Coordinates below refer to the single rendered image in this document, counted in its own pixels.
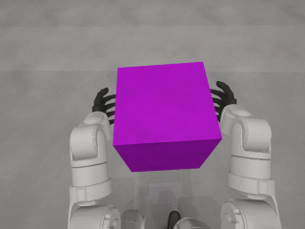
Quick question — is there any robot left hand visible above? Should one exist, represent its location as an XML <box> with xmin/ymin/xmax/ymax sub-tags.
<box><xmin>92</xmin><ymin>88</ymin><xmax>116</xmax><ymax>125</ymax></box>

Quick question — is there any right robot foot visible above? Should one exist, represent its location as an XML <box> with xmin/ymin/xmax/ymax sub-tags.
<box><xmin>167</xmin><ymin>211</ymin><xmax>181</xmax><ymax>229</ymax></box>

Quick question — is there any left robot thigh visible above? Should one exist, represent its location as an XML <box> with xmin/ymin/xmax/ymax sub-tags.
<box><xmin>120</xmin><ymin>209</ymin><xmax>146</xmax><ymax>229</ymax></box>

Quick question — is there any robot right hand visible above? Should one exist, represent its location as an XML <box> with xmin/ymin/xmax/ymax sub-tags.
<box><xmin>210</xmin><ymin>81</ymin><xmax>237</xmax><ymax>123</ymax></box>

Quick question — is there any left robot upper arm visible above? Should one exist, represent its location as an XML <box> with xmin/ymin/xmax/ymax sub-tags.
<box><xmin>69</xmin><ymin>204</ymin><xmax>121</xmax><ymax>229</ymax></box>

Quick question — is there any right robot upper arm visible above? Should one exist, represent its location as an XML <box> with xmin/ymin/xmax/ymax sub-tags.
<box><xmin>220</xmin><ymin>198</ymin><xmax>281</xmax><ymax>229</ymax></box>

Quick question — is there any carton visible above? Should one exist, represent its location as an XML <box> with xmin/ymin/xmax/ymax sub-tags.
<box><xmin>112</xmin><ymin>61</ymin><xmax>222</xmax><ymax>173</ymax></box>

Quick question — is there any robot right forearm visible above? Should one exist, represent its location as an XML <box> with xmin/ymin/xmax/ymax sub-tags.
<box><xmin>220</xmin><ymin>104</ymin><xmax>282</xmax><ymax>229</ymax></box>

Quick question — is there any robot left forearm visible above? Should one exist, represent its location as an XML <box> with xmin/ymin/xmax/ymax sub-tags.
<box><xmin>67</xmin><ymin>111</ymin><xmax>112</xmax><ymax>229</ymax></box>

